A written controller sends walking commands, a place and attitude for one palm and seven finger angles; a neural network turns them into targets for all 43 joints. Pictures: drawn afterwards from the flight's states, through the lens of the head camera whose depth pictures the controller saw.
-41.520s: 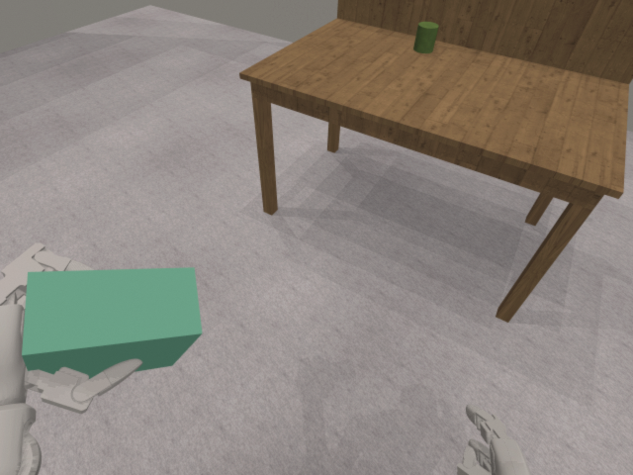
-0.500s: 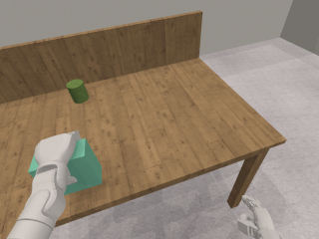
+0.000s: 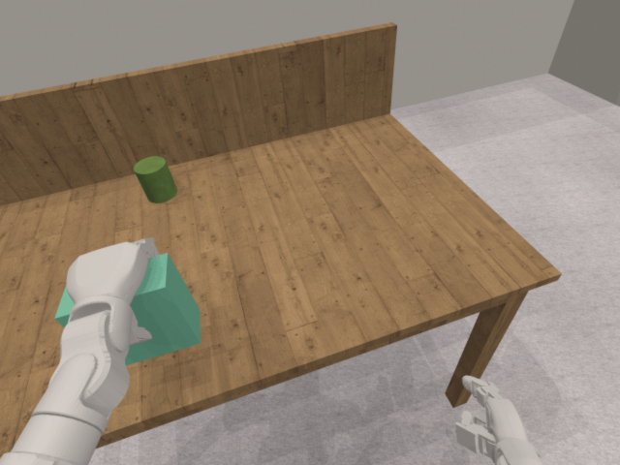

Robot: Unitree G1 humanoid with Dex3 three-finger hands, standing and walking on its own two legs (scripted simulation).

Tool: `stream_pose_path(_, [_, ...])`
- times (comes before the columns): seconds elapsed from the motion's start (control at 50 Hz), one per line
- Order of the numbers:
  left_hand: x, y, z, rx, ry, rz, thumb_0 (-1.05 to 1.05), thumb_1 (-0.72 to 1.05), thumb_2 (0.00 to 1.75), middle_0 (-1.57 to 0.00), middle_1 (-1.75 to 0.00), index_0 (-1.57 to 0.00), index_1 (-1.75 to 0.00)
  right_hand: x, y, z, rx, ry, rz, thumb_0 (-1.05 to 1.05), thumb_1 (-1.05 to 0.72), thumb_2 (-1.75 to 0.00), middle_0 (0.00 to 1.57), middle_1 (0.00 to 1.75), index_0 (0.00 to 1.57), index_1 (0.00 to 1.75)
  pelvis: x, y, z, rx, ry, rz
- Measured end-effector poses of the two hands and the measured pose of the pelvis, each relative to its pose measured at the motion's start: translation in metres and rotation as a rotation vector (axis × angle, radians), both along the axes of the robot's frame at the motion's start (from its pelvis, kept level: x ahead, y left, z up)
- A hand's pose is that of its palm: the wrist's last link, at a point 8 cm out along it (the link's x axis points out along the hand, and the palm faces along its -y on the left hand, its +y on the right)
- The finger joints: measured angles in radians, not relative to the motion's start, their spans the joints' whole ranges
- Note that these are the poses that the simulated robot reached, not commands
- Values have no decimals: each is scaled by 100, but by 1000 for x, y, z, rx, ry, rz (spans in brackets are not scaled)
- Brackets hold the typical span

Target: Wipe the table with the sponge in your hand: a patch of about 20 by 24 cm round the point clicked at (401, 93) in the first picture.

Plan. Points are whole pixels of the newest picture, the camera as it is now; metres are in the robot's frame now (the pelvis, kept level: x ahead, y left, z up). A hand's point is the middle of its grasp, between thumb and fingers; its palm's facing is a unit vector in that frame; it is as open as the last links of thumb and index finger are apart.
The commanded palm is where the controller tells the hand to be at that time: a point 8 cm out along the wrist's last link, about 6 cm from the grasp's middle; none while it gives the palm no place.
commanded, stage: bring the sponge back beside the body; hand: left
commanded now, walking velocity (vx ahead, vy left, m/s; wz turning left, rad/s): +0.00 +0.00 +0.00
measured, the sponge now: (144, 322) +0.27 +0.29 +0.03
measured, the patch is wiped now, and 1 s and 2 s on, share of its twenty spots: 1.00 1.00 1.00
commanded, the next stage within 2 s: step back with the hand held close in 1.64 s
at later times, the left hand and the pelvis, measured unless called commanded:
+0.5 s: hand (116, 318) +0.24 +0.29 +0.09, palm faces +0.01 -0.10 -0.99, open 10.5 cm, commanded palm +0.21 +0.28 +0.16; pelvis -0.01 +0.00 +0.00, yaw +0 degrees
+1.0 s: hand (95, 348) +0.20 +0.28 +0.10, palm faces +0.06 -0.11 -0.99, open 10.5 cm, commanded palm +0.16 +0.28 +0.17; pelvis -0.02 +0.00 +0.00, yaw -1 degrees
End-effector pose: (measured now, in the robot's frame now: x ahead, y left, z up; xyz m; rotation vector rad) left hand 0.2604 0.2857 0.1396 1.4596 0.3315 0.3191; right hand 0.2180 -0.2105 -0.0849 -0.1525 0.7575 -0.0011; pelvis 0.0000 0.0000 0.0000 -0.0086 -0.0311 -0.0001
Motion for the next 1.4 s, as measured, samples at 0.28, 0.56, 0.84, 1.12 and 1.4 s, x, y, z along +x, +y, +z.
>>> stream_pose_path(0.28, [-18, -8, 2, -6, -26, -5, -1, -53, 104, -70, -132, -70, -133, 3, 3, 4, 11, -20, 15, 1, -90, -90, 20, 30, 20, 30, -2, 0, 0, 1, -16, -6])
stream_pose_path(0.56, [-42, -3, 6, -18, -15, -3, -1, -53, 104, -70, -131, -70, -133, 10, 3, 14, 4, -74, 35, 1, -90, -90, 20, 30, 20, 30, -7, -4, 0, -1, -38, -6])
stream_pose_path(0.84, [-71, 1, 11, -25, -39, 20, -1, -53, 104, -70, -131, -70, -133, 4, 5, 15, 0, -87, 43, 1, -90, -90, 20, 30, 20, 30, -15, -4, 0, -3, -59, -10])
stream_pose_path(1.12, [-97, -2, 17, -27, -64, 5, -1, -53, 104, -70, -131, -71, -133, 2, 14, 20, 8, -116, 62, 1, -90, -90, 20, 30, 20, 30, -22, -1, 0, -5, -75, -18])
stream_pose_path(1.4, [-118, -1, 17, -29, -59, 4, -1, -53, 104, -70, -131, -71, -133, 4, 22, 25, 3, -143, 84, 1, -90, -90, 21, 30, 20, 30, -27, 1, -1, -7, -86, -16])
